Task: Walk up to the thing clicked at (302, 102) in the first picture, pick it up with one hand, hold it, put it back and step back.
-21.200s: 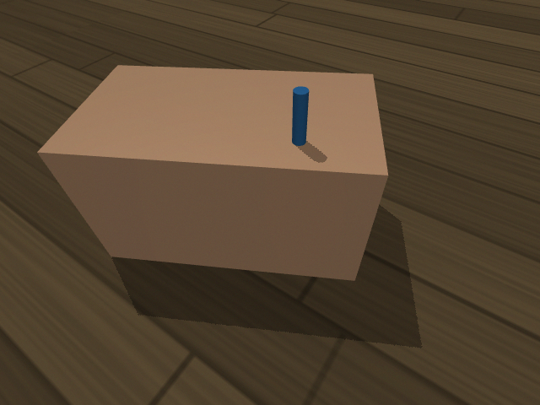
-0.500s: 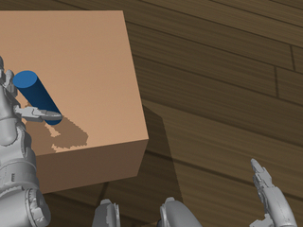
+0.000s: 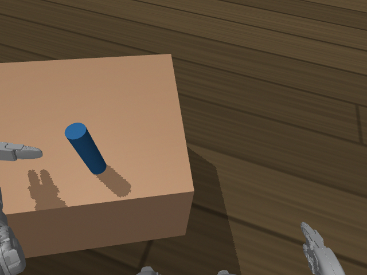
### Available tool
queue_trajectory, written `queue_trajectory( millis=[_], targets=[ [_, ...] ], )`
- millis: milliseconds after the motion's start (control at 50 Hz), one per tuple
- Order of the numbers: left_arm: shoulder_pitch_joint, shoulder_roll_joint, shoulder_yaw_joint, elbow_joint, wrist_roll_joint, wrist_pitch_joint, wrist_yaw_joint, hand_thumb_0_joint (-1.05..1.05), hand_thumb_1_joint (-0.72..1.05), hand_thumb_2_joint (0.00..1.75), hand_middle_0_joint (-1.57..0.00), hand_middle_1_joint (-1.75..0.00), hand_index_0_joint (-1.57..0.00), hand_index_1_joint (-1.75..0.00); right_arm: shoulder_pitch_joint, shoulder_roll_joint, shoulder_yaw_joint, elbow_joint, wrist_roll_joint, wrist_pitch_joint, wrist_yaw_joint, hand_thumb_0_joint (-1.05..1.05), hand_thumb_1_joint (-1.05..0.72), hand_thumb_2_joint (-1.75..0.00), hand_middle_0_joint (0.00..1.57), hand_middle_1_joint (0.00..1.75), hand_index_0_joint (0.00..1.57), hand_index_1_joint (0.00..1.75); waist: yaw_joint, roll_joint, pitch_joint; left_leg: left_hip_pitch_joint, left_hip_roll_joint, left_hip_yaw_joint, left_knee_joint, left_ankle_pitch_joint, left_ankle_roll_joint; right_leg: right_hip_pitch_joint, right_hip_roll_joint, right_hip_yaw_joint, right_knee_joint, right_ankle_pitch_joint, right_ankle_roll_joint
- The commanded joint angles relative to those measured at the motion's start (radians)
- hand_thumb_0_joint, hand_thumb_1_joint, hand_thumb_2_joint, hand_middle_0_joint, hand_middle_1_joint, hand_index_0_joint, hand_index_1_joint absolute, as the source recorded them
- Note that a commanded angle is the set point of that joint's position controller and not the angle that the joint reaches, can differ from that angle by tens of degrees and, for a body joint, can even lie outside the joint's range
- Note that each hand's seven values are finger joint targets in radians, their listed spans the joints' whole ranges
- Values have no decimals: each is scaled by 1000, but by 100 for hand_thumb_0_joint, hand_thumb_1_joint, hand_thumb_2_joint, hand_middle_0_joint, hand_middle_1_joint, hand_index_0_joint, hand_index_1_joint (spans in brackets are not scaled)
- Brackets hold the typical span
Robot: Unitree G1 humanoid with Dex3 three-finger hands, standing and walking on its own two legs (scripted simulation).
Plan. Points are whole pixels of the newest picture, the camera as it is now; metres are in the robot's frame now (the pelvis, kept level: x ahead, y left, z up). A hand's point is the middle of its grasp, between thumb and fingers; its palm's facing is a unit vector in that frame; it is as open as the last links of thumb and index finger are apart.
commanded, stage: home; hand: left
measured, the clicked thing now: (88, 151) +0.43 +0.24 -0.03
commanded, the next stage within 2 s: none
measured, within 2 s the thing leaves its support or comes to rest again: neither
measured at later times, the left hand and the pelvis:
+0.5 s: hand (64, 228) +0.25 +0.25 -0.03, palm faces +0.25 -0.92 -0.30, open 17.1 cm; pelvis +0.01 +0.00 +0.02, yaw +1 degrees
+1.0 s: hand out of the picture +0.14 +0.16 -0.05, palm faces +0.15 -0.95 -0.29, open 17.7 cm; pelvis -0.02 -0.03 +0.01, yaw +3 degrees
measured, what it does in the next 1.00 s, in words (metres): stands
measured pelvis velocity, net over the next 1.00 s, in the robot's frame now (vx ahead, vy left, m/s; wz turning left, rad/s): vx -0.02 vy -0.03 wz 0.05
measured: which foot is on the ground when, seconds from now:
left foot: down 0.00-1.00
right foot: down 0.00-1.00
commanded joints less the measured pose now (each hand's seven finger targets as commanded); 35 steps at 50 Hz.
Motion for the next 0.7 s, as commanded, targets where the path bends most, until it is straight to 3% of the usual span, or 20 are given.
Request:
queue_trajectory(
  millis=[0, 60, 80, 120, 140, 200, 240, 260, 300, 320, 360, 380, 460, 480, 500, 520, 540, 600, 680],
  targets=[
    [-260, 245, -29, -192, -1, -31, 36, 0, -44, 12, -6, -7, -6, -7, -61, -61, 13, -158, 10, -64, -2, 0, 9, -41, 12, 17, 12, 17, 45, 137, -359, 344, -32, -14, -121, 388, 3, 146, 6, -17, -117, 371, -28],
    [-150, 210, -53, -181, -2, -8, 42, 0, -46, 11, -6, -7, -6, -7, -71, -61, 30, -104, 9, -75, -4, 0, -15, -49, 13, 18, 13, 18, 64, 152, -363, 382, -26, -18, -134, 407, -3, 138, 9, -26, -129, 358, -34],
    [-163, 195, -73, -243, -5, -5, 42, 0, -47, 10, -6, -7, -6, -7, -66, -52, 36, -86, 10, -79, -4, 0, -23, -52, 13, 19, 13, 19, 62, 188, -347, 405, -24, -20, -149, 403, -11, 128, 10, -31, -133, 343, -38],
    [-91, 193, -77, -300, -14, 11, 48, 0, -46, 11, -6, -7, -6, -7, -22, -118, -29, -71, 13, -83, -17, 0, -29, -55, 14, 20, 14, 20, 48, 181, -366, 464, -18, -23, -157, 437, -16, 136, 13, -41, -141, 360, -39],
    [-39, 181, -79, -346, -21, 22, 51, 0, -45, 12, -6, -7, -6, -7, 2, -134, -34, -63, 15, -84, -20, 0, -30, -55, 14, 20, 14, 20, 52, 155, -375, 482, -15, -25, -159, 456, -14, 145, 15, -45, -144, 380, -37],
    [75, 64, -141, -488, -46, 50, 56, 0, -46, 11, -6, -7, -6, -7, 6, -125, -42, -34, 26, -93, -30, 0, -37, -59, 15, 21, 15, 21, 57, 171, -323, 511, -7, -39, -180, 482, -28, 124, 16, -63, -144, 359, -45],
    [187, 14, -158, -584, -62, 66, 66, 0, -45, 12, -6, -7, -6, -7, -6, -122, -48, -28, 33, -102, -42, 0, -40, -61, 15, 22, 15, 22, 68, 137, -296, 499, -8, -38, -190, 463, -24, 145, 15, -68, -149, 354, -45],
    [185, 19, -157, -691, -68, 67, 72, 0, -45, 11, -6, -7, -6, -7, -10, -107, -36, -11, 35, -103, -44, 0, -43, -63, 15, 22, 15, 22, 78, 157, -280, 489, -13, -33, -198, 430, -24, 156, 11, -66, -149, 340, -47],
    [345, -81, -197, -699, -77, 84, 81, 0, -47, 10, -6, -7, -6, -7, -58, -94, -28, -32, 36, -113, -55, 0, -49, -66, 16, 23, 16, 23, 84, 118, -221, 453, -14, -33, -221, 363, -25, 173, 11, -67, -158, 302, -48],
    [355, -73, -187, -786, -83, 80, 89, 0, -48, 10, -6, -6, -6, -7, -50, -89, -28, -27, 37, -114, -61, 0, -49, -67, 16, 23, 16, 23, 91, 119, -222, 452, -15, -31, -227, 353, -24, 185, 9, -66, -159, 298, -49],
    [459, -115, -205, -829, -85, 82, 98, 0, -51, 8, -6, -6, -5, -6, -78, -77, -21, -60, 31, -116, -75, 0, -50, -67, 16, 23, 16, 23, 97, 83, -220, 434, -19, -27, -229, 350, -21, 219, 7, -64, -164, 304, -45],
    [463, -100, -194, -892, -87, 80, 106, 0, -51, 8, -6, -6, -6, -6, -58, -74, -17, -24, 31, -117, -79, 0, -50, -67, 16, 23, 16, 23, 109, 126, -209, 434, -22, -20, -230, 346, -24, 226, 3, -59, -159, 303, -47],
    [675, -255, -289, -927, -93, 91, 106, 0, -56, 5, -5, -5, -5, -5, -72, -58, -18, -40, 19, -122, -97, 0, -45, -64, 16, 23, 16, 23, 102, 82, -169, 411, -28, -6, -225, 328, -17, 229, 0, -53, -157, 307, -40],
    [645, -130, -188, -1065, -92, 90, 141, 0, -57, 5, -5, -5, -5, -5, -85, -104, -42, 225, 32, -109, -117, 0, -45, -64, 16, 23, 16, 23, 120, 139, -167, 447, -31, -24, -223, 328, -17, 256, 7, -60, -168, 309, -41],
    [757, -248, -290, -1048, -93, 103, 135, 0, -56, 5, -5, -5, -5, -5, -87, -82, -26, 189, 31, -114, -123, 0, -38, -60, 15, 21, 15, 21, 96, 116, -127, 450, -34, -13, -226, 315, -14, 242, 6, -57, -181, 297, -39],
    [829, -319, -355, -1067, -96, 115, 130, 0, -54, 7, -6, -6, -6, -7, -98, -65, -18, 182, 30, -126, -124, 0, -44, -64, 16, 22, 15, 22, 90, 97, -115, 444, -30, -23, -229, 311, -15, 230, 9, -64, -173, 292, -40],
    [889, -372, -390, -1055, -97, 127, 129, 0, -57, 5, -5, -5, -5, -5, -110, -67, -22, 195, 27, -133, -125, 0, -45, -64, 16, 23, 16, 23, 87, 86, -111, 445, -28, -26, -223, 313, -15, 219, 12, -66, -168, 293, -41],
    [934, -378, -410, -1064, -88, 134, 129, 0, -58, 4, -5, -5, -5, -5, -158, -76, -30, 229, 21, -144, -137, 0, -57, -71, 17, 25, 17, 25, 74, 37, -58, 393, -27, -22, -207, 273, -9, 199, 12, -69, -170, 270, -36],
    [938, -351, -409, -1148, -75, 138, 136, 0, -61, 2, -4, -4, -4, -4, -192, -68, -27, 240, 9, -164, -156, 0, -64, -76, 18, 26, 18, 26, 76, 26, -105, 383, -37, -11, -184, 226, 1, 195, 2, -52, -171, 248, -27]
  ],
)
